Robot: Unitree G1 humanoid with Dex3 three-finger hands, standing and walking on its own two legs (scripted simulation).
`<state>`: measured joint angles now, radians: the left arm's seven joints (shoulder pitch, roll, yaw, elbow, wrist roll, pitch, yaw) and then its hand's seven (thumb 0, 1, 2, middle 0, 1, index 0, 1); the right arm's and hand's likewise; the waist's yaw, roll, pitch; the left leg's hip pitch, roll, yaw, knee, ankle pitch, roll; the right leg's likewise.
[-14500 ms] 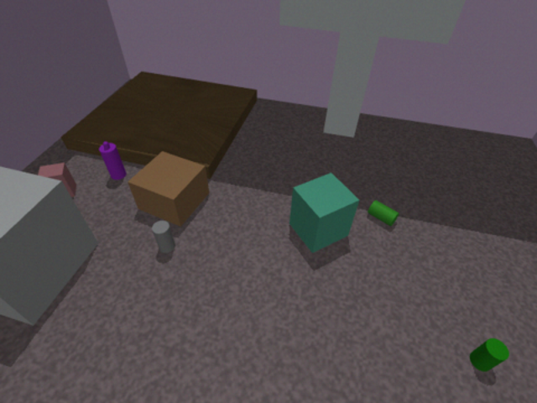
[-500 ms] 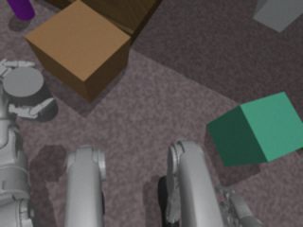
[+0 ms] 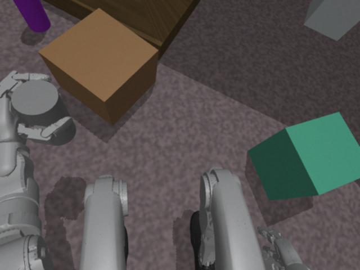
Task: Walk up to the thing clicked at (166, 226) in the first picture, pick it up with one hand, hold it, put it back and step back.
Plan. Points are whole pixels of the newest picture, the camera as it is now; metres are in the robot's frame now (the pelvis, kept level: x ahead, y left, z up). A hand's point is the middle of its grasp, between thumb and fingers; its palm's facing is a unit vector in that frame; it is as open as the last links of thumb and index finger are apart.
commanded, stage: lift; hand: left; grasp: from the side
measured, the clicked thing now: (49, 116) +0.44 +0.25 -0.04
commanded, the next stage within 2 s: hold in 2.00 s
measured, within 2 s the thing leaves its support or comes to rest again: neither
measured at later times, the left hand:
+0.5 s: hand (12, 90) +0.41 +0.23 +0.11, palm faces +0.16 -0.99 -0.03, open 10.2 cm
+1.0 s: hand out of the picture +0.40 +0.22 +0.28, palm faces +0.17 -0.99 -0.03, open 10.2 cm
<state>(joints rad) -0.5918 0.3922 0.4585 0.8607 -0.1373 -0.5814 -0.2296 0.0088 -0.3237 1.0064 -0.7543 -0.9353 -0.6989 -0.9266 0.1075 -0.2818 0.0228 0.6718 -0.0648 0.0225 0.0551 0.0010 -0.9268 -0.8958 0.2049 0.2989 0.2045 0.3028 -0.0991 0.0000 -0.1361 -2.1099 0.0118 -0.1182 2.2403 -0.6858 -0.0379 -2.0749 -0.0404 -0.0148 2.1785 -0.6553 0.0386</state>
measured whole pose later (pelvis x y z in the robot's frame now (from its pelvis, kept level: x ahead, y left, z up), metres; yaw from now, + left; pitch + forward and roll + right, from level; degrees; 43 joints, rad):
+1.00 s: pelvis +0.05 +0.01 +0.24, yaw +2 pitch +22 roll -3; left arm -0.16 0.25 0.21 0.29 -0.19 -0.25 -0.06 0.01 -0.33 1.01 -0.75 -0.94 -0.70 -0.93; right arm 0.19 -0.23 0.00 0.61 0.04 -0.05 -0.04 0.00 -0.91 -0.89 0.20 0.30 0.20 0.30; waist -0.03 0.03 -0.16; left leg -1.22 0.05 -0.06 1.43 -0.60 -0.02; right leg -1.18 -0.04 -0.04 1.36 -0.56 0.04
